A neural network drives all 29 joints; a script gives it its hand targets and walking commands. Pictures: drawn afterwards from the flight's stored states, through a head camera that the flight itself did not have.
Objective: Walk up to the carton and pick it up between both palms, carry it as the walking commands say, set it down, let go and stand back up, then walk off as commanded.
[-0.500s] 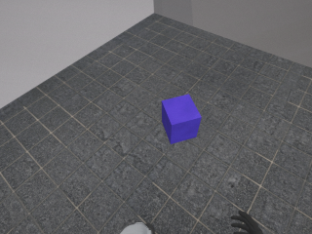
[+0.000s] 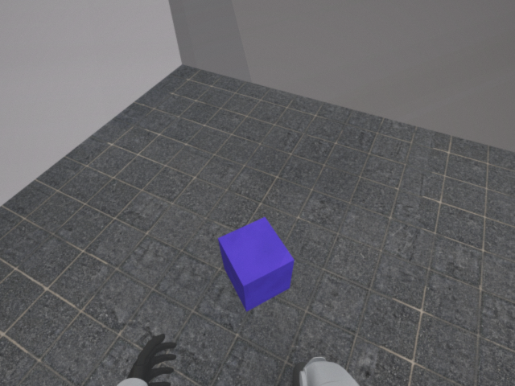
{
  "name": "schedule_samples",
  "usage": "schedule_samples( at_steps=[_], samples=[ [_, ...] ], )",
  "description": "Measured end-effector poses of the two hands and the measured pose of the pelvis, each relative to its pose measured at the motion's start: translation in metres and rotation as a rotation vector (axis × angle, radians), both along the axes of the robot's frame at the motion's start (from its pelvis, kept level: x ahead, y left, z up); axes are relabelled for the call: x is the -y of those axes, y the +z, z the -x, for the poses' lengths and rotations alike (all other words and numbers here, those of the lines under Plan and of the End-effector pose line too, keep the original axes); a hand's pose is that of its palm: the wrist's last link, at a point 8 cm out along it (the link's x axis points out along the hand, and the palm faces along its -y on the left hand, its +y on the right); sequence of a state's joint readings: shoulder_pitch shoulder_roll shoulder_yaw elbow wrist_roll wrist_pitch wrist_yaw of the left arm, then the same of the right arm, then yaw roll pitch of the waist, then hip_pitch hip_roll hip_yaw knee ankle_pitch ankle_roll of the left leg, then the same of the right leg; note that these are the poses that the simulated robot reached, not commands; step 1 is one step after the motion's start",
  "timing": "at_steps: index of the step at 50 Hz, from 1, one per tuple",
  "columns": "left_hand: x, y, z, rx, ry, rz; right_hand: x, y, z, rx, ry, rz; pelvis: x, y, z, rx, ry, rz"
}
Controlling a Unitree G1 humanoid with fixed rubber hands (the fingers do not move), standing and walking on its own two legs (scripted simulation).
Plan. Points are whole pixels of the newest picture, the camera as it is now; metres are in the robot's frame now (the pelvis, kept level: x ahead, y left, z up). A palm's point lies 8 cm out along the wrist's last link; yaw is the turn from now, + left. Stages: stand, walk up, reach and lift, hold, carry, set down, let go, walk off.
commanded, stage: walk up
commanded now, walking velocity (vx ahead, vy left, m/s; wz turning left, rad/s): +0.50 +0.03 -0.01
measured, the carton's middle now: (255, 264) +0.63 -0.05 -0.65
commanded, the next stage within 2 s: none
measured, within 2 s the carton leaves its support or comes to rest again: neither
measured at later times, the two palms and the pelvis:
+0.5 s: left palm out of the picture +0.12 +0.22 -0.10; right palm (385, 293) +0.28 -0.26 -0.14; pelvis +0.20 -0.02 +0.01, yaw -1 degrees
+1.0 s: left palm (114, 308) +0.33 +0.27 -0.14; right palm (343, 292) +0.29 -0.18 -0.14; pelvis +0.27 +0.04 +0.00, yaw -2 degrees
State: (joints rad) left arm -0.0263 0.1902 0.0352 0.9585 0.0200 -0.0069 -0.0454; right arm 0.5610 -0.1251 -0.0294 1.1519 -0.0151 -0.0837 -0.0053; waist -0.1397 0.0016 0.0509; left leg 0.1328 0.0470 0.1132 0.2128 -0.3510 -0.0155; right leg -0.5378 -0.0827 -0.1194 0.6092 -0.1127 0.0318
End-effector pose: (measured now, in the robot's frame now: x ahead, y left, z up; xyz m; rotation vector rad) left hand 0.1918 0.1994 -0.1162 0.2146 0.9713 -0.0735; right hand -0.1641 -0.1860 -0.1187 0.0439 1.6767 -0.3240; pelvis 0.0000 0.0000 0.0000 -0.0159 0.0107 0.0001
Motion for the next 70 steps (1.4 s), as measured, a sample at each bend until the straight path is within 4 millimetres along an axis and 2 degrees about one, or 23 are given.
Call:
schedule_samples(
  at_steps=[4, 6, 8, 12, 14, 17, 20, 24, 28, 32, 34, 36, 38, 40, 43, 46, 50, 54, 58, 64, 67, 70],
  samples=[
    [0.034, -0.015, -0.053, 0.013, -0.005, -0.006, 0.015, -0.019, -0.043, -0.061, -0.011, -0.051, 0.025, -0.018, -0.055, -0.018, 0.001, -0.007],
    [0.042, -0.017, -0.059, 0.0, 0.014, -0.02, 0.03, -0.026, -0.081, -0.047, -0.003, -0.058, 0.036, -0.017, -0.075, -0.009, 0.0, -0.011],
    [0.04, -0.015, -0.049, -0.05, 0.061, -0.034, 0.05, -0.028, -0.13, 0.022, 0.034, -0.042, 0.043, -0.01, -0.093, -0.004, -0.002, -0.031],
    [0.023, -0.003, -0.009, -0.193, 0.188, -0.097, 0.086, -0.027, -0.24, 0.205, 0.139, -0.002, 0.049, 0.007, -0.124, 0.01, -0.016, -0.06],
    [0.01, 0.004, 0.011, -0.256, 0.233, -0.136, 0.097, -0.025, -0.288, 0.281, 0.179, 0.013, 0.05, 0.011, -0.137, 0.016, -0.026, -0.072],
    [-0.004, 0.013, 0.038, -0.349, 0.287, -0.177, 0.106, -0.022, -0.348, 0.36, 0.224, 0.024, 0.048, 0.015, -0.155, 0.023, -0.038, -0.08],
    [-0.012, 0.018, 0.059, -0.426, 0.331, -0.191, 0.103, -0.02, -0.392, 0.406, 0.257, 0.023, 0.041, 0.016, -0.173, 0.025, -0.038, -0.078],
    [-0.016, 0.015, 0.072, -0.5, 0.363, -0.169, 0.084, -0.018, -0.434, 0.427, 0.292, 0.006, 0.029, 0.015, -0.197, 0.017, -0.029, -0.061],
    [-0.019, 0.004, 0.066, -0.551, 0.372, -0.119, 0.055, -0.015, -0.469, 0.436, 0.332, -0.001, 0.01, 0.011, -0.222, 0.005, -0.02, -0.037],
    [-0.031, -0.018, 0.047, -0.589, 0.363, -0.064, 0.025, -0.016, -0.503, 0.469, 0.352, 0.029, -0.016, 0.0, -0.249, -0.003, -0.022, -0.015],
    [-0.042, -0.025, 0.029, -0.593, 0.334, -0.051, 0.013, -0.015, -0.511, 0.484, 0.333, 0.049, -0.027, -0.003, -0.259, 0.008, -0.034, -0.033],
    [-0.053, -0.026, 0.0, -0.568, 0.319, -0.051, 0.004, -0.011, -0.51, 0.486, 0.301, 0.064, -0.036, 0.001, -0.267, 0.02, -0.043, -0.022],
    [-0.062, -0.027, -0.032, -0.524, 0.309, -0.053, -0.005, -0.008, -0.505, 0.473, 0.279, 0.07, -0.041, 0.005, -0.272, 0.026, -0.033, -0.003],
    [-0.069, -0.029, -0.063, -0.475, 0.286, -0.051, -0.006, -0.003, -0.498, 0.457, 0.258, 0.103, -0.045, 0.008, -0.275, 0.029, -0.026, 0.006],
    [-0.073, -0.031, -0.1, -0.418, 0.256, -0.05, -0.007, -0.003, -0.486, 0.41, 0.261, 0.102, -0.047, 0.009, -0.278, 0.032, -0.02, 0.002],
    [-0.073, -0.03, -0.124, -0.375, 0.242, -0.059, -0.008, -0.008, -0.473, 0.372, 0.249, 0.089, -0.046, 0.007, -0.279, 0.032, -0.022, -0.005],
    [-0.068, -0.026, -0.142, -0.331, 0.232, -0.082, -0.003, -0.018, -0.459, 0.345, 0.219, 0.075, -0.04, 0.004, -0.272, 0.026, -0.031, -0.012],
    [-0.06, -0.019, -0.145, -0.302, 0.214, -0.122, 0.01, -0.031, -0.441, 0.327, 0.197, 0.058, -0.028, -0.001, -0.259, 0.013, -0.039, -0.028],
    [-0.048, -0.015, -0.13, -0.276, 0.207, -0.158, 0.032, -0.045, -0.422, 0.307, 0.17, 0.041, -0.011, -0.006, -0.242, 0.015, -0.045, -0.039],
    [-0.024, -0.003, -0.089, -0.298, 0.219, -0.141, 0.057, -0.029, -0.393, 0.266, 0.179, 0.037, 0.007, 0.009, -0.226, 0.018, -0.036, -0.054],
    [-0.01, -0.006, -0.072, -0.308, 0.23, -0.108, 0.062, -0.025, -0.379, 0.247, 0.175, 0.037, 0.013, 0.011, -0.22, 0.015, -0.033, -0.051],
    [-0.005, -0.01, -0.055, -0.324, 0.249, -0.099, 0.063, -0.024, -0.368, 0.231, 0.174, 0.038, 0.015, 0.011, -0.214, 0.013, -0.029, -0.04]
  ],
)
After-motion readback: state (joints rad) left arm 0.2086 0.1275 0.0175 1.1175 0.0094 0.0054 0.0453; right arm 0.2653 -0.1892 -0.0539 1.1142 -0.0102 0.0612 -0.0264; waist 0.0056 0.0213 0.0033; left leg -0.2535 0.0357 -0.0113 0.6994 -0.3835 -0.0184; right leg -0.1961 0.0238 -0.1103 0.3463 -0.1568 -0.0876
